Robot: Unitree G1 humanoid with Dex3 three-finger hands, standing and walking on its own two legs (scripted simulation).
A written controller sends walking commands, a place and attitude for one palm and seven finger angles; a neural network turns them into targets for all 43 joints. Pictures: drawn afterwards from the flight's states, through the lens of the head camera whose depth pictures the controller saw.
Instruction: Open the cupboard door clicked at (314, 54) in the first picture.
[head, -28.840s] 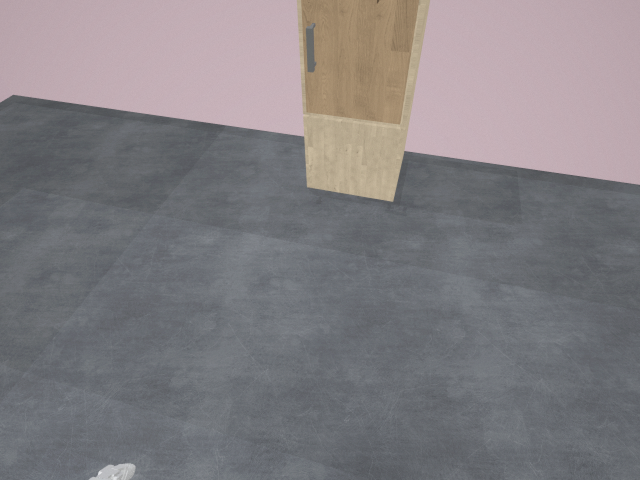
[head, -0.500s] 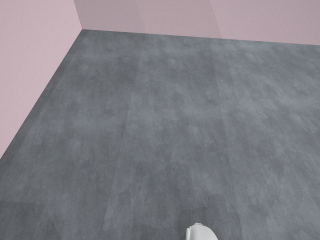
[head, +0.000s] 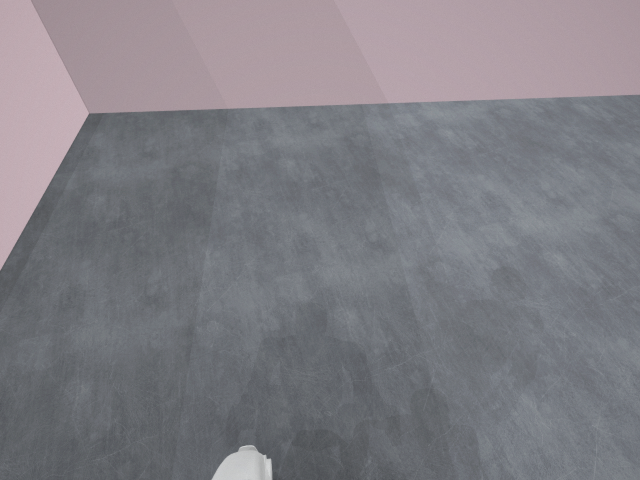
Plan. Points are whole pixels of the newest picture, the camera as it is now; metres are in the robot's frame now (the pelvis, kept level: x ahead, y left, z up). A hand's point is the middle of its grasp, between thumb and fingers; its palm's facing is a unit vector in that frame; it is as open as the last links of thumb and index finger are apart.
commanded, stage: turn to face it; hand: left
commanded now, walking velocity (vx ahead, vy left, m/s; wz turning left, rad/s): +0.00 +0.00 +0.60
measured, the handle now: out of the picture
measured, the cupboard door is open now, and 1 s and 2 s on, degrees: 45 45 45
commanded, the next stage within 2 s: none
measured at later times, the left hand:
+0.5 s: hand (181, 443) +0.20 +0.22 -0.17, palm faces +0.25 -0.93 -0.26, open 7.4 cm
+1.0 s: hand out of the picture +0.10 +0.19 -0.19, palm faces +0.56 -0.78 -0.28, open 7.4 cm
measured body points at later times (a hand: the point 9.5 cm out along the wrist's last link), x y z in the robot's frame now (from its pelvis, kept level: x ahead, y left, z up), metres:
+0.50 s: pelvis +0.13 +0.00 -0.01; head +0.19 +0.00 +0.43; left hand +0.19 +0.27 -0.15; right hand +0.24 -0.23 -0.17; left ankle +0.16 +0.12 -0.74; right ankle +0.16 -0.15 -0.72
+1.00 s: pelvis +0.19 -0.01 -0.02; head +0.24 +0.03 +0.42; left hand +0.07 +0.23 -0.17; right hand +0.45 -0.16 -0.14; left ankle +0.14 +0.08 -0.74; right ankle +0.20 -0.15 -0.68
